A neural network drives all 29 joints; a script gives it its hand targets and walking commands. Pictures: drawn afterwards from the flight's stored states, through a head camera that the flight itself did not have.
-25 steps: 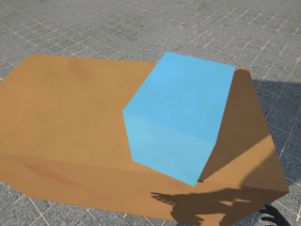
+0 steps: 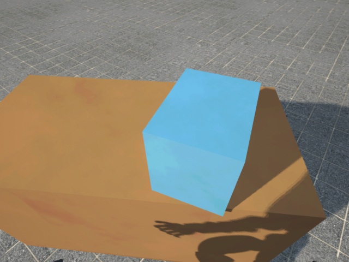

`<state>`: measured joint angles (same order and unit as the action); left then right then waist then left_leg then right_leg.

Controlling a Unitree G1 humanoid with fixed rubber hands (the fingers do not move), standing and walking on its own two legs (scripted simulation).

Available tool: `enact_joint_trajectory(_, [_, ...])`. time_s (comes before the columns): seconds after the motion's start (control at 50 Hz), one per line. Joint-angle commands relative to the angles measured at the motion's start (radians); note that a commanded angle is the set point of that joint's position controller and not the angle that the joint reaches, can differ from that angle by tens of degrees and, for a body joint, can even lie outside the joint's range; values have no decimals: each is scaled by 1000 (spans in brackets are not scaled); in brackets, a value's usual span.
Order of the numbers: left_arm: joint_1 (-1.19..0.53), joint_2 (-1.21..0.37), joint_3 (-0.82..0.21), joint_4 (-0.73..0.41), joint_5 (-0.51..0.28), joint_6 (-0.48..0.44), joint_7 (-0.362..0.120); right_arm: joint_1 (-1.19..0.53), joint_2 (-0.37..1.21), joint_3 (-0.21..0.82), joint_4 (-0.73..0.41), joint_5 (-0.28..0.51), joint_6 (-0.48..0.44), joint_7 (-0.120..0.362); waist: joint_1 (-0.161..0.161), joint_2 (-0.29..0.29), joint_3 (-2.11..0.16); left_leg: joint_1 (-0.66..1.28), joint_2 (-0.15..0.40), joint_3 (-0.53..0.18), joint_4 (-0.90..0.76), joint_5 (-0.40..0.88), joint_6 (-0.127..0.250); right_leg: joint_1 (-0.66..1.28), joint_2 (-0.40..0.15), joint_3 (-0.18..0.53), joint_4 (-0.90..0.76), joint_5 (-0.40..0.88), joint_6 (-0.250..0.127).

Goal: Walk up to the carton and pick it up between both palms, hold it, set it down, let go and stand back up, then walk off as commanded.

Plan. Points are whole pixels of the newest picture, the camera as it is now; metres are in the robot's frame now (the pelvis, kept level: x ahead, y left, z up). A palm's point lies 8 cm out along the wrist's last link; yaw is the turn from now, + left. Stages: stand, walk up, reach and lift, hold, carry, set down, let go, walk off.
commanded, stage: walk up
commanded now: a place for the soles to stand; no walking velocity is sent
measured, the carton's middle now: (203, 138) +0.45 -0.05 +0.03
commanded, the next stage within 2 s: reach and lift in 0.62 s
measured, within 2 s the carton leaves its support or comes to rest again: neither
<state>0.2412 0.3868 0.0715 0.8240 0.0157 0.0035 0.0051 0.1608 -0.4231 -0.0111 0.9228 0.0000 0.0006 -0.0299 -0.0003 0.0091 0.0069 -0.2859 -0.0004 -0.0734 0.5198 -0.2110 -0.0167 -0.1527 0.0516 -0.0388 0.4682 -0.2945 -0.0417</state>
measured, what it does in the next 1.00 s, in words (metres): stands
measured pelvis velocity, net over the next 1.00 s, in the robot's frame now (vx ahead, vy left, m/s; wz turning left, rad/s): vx -0.01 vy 0.00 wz -0.01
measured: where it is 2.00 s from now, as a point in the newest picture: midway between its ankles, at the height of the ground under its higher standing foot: outside the picture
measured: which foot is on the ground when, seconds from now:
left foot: down 0.00-1.00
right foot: down 0.00-1.00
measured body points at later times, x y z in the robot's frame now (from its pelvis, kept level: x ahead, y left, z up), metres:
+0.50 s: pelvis +0.00 +0.00 +0.00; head +0.00 +0.00 +0.45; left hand +0.10 +0.32 -0.10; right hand +0.11 -0.32 -0.10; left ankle +0.04 +0.13 -0.74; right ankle -0.02 -0.09 -0.74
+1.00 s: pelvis -0.01 +0.00 -0.01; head +0.01 +0.02 +0.44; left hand +0.20 +0.27 -0.10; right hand +0.14 -0.32 -0.07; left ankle +0.04 +0.13 -0.74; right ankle -0.02 -0.09 -0.74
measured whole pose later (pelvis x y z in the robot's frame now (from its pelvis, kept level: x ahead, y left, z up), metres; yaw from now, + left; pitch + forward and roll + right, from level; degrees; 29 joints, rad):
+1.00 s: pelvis -0.01 +0.00 -0.01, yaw +0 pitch -4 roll -1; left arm 0.04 0.33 0.08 0.52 0.10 0.39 0.00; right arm 0.08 -0.38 -0.06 0.88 -0.01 -0.19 0.02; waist -0.02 -0.06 0.10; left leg -0.30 0.00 -0.06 0.63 -0.27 -0.02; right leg -0.19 0.05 -0.04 0.61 -0.36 -0.04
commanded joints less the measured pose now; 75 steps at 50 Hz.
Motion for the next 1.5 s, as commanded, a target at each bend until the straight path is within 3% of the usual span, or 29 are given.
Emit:
enact_joint_trajectory(0.0, [-10, 200, 20, 8, -25, -33, -1, -48, -140, -29, -34, 5, -31, -2, 6, -51, -4, 122, 121, -86, -114, 184, 51, 10, -181, 128, -161, 166, 7])
enact_joint_trajectory(0.02, [-12, 198, 24, 7, -35, -32, 1, -58, -149, -29, -39, 3, -31, -5, 12, -18, 6, 125, 107, -86, -114, 180, 65, 10, -180, 151, -152, 154, 1])
enact_joint_trajectory(0.04, [-20, 194, 17, 2, -29, -33, 3, -47, -138, -28, -34, 0, -31, -6, -2, -39, -13, 145, 114, -94, -111, 201, 59, 10, -188, 141, -140, 215, 0])
enact_joint_trajectory(0.14, [-21, 181, 16, -19, -28, -42, 8, -29, -135, -36, -26, -1, -26, 5, -1, 0, -26, 137, 108, -81, -105, 148, 73, 3, -197, 156, -159, 81, -7])
enact_joint_trajectory(0.2, [-38, 177, 10, -17, -23, -47, 8, -52, -136, -46, -42, -11, -25, 13, 4, 11, -19, 154, 100, -84, -110, 188, 65, -19, -184, 158, -146, 133, -9])
enact_joint_trajectory(0.22, [-16, 176, 13, -22, -21, -47, 12, -46, -131, -37, -37, -4, -26, 12, 11, -34, -25, 141, 112, -98, -111, 196, 66, 6, -191, 148, -153, 140, -2])
enact_joint_trajectory(0.28, [-6, 189, 13, -28, -22, -48, 12, -35, -136, -34, -31, 1, -23, 9, -5, -28, 5, 155, 110, -90, -114, 210, 57, -8, -198, 154, -151, 177, 3])
enact_joint_trajectory(0.32, [27, 195, 10, -15, -26, -49, 15, -47, -131, -37, -39, -8, -21, 12, 23, -21, -37, 131, 107, -86, -102, 241, 70, 58, -190, 139, -123, 271, 13])
enact_joint_trajectory(0.4, [-6, 182, 7, -23, -24, -44, 13, -57, -130, -32, -33, 2, -18, 17, -3, -33, -5, 154, 102, -94, -115, 166, 67, -21, -181, 158, -160, 123, 4])
enact_joint_trajectory(0.46, [5, 192, 7, -24, -28, -46, 15, -40, -138, -34, -30, -4, -13, 14, -5, 12, -2, 142, 96, -84, -105, 169, 55, -9, -202, 157, -160, 144, -6])
enact_joint_trajectory(0.5, [-2, 202, 14, -25, -23, -49, 16, -61, -140, -40, -36, 1, -17, 10, 8, -34, -10, 125, 105, -85, -91, 206, 64, 21, -200, 153, -149, 167, -6])
enact_joint_trajectory(0.54, [9, 202, 10, -26, -19, -51, 16, -59, -136, -38, -45, 2, -19, 11, 7, -3, -47, 145, 100, -73, -92, 214, 68, 12, -206, 150, -137, 193, -13])
enact_joint_trajectory(0.6, [25, 192, 13, -19, -19, -48, 14, -53, -141, -48, -50, -9, -21, 17, 19, -33, -31, 152, 110, -88, -110, 238, 75, 20, -190, 140, -112, 247, 3])
enact_joint_trajectory(0.62, [-554, 169, 17, -211, 19, 160, 11, -457, -33, -120, 44, -111, -205, 33, 1, -135, 63, -3, 20, 141, 26, -158, -8, -335, -57, -22, -13, -143, 5])
enact_joint_trajectory(0.64, [-411, 161, -5, -259, -1, 293, 39, -300, -130, -169, 53, -100, -223, 72, -25, -145, 140, 76, 28, 127, 163, -220, -2, -431, -121, -13, 1, -298, -55])
enact_joint_trajectory(0.68, [-411, 151, -5, -360, 20, 380, 23, -253, -130, -191, 52, -96, -224, 83, -44, -226, 41, 337, 8, 127, 253, -118, -2, -611, -169, 50, -26, -352, -89])
enact_joint_trajectory(0.74, [-374, 138, 37, -479, 86, 440, 26, -169, -124, -190, 15, -59, -215, 67, -61, -153, 23, 497, 15, 72, 236, -18, -16, -627, -170, 66, -31, -159, -70])
enact_joint_trajectory(0.78, [-307, 110, 54, -492, 111, 460, 30, -160, -109, -181, 5, -21, -192, 72, -35, -26, -5, 332, 23, 69, 111, 12, -19, -327, -114, 18, 3, 95, -15])
enact_joint_trajectory(0.82, [-197, 95, 70, -481, 130, 445, 16, -160, -122, -155, -41, 13, -211, 72, 5, -6, -68, 259, 22, 73, 60, 156, -16, -129, -54, -21, 36, 330, 21])
enact_joint_trajectory(0.92, [-209, 180, 163, -506, 113, 372, -4, -143, -107, -96, -153, 66, -239, 35, 25, -98, -145, 153, -28, 138, 21, 202, 8, 65, -85, 59, 40, 664, 70])
enact_joint_trajectory(0.96, [-203, 152, 141, -506, 92, 350, -12, -130, -68, -73, -216, 69, -247, 26, 23, -127, -142, 150, -37, 137, -13, 176, 12, 97, -106, 76, 16, 686, 83])
enact_joint_trajectory(1.06, [-169, 123, 99, -527, 52, 298, -28, -25, 1, -67, -218, 70, -226, 10, -7, -91, -53, 242, -25, 164, -73, 142, 2, 31, -75, 62, -65, 469, 71])
enact_joint_trajectory(1.08, [-174, 116, 72, -490, 39, 294, -37, -42, 5, -72, -245, 59, -220, 0, -20, -123, -24, 241, -24, 163, -78, 74, 10, -40, -74, 55, -81, 333, 76])
enact_joint_trajectory(1.14, [-172, 115, 42, -548, -22, 274, -43, -24, 26, -112, -332, 37, -204, -8, -39, -93, -25, 260, -9, 151, -73, 36, 2, -105, -68, 36, -116, 166, 47])
enact_joint_trajectory(1.2, [-168, 134, 33, -580, -24, 262, -37, 17, 61, -119, -371, 46, -194, -14, -41, -50, 1, 321, -15, 162, -65, 9, -6, -209, -66, 33, -144, -10, 28])
enact_joint_trajectory(1.28, [-154, 139, 31, -635, -73, 235, -40, 29, 97, -129, -496, 31, -184, -31, -28, -56, 7, 378, -28, 163, -64, -16, -11, -287, -103, 62, -191, -125, 3])
enact_joint_trajectory(1.38, [-152, 152, 10, -647, -80, 194, -51, 33, 144, -115, -581, 32, -170, -48, -4, -31, 30, 392, -20, 160, -93, -11, -12, -301, -100, 61, -196, -116, 3])
enact_joint_trajectory(1.44, [-128, 128, 4, -639, -93, 170, -44, 75, 154, -106, -563, 37, -178, -46, -3, 32, -14, 350, -11, 161, -127, 9, -16, -186, -77, 40, -175, -10, 18])
enact_joint_trajectory(1.48, [-115, 130, -2, -682, -111, 134, -50, 82, 168, -114, -601, 35, -194, -55, 0, 21, -37, 342, -11, 156, -152, 26, -11, -126, -64, 28, -161, 53, 37])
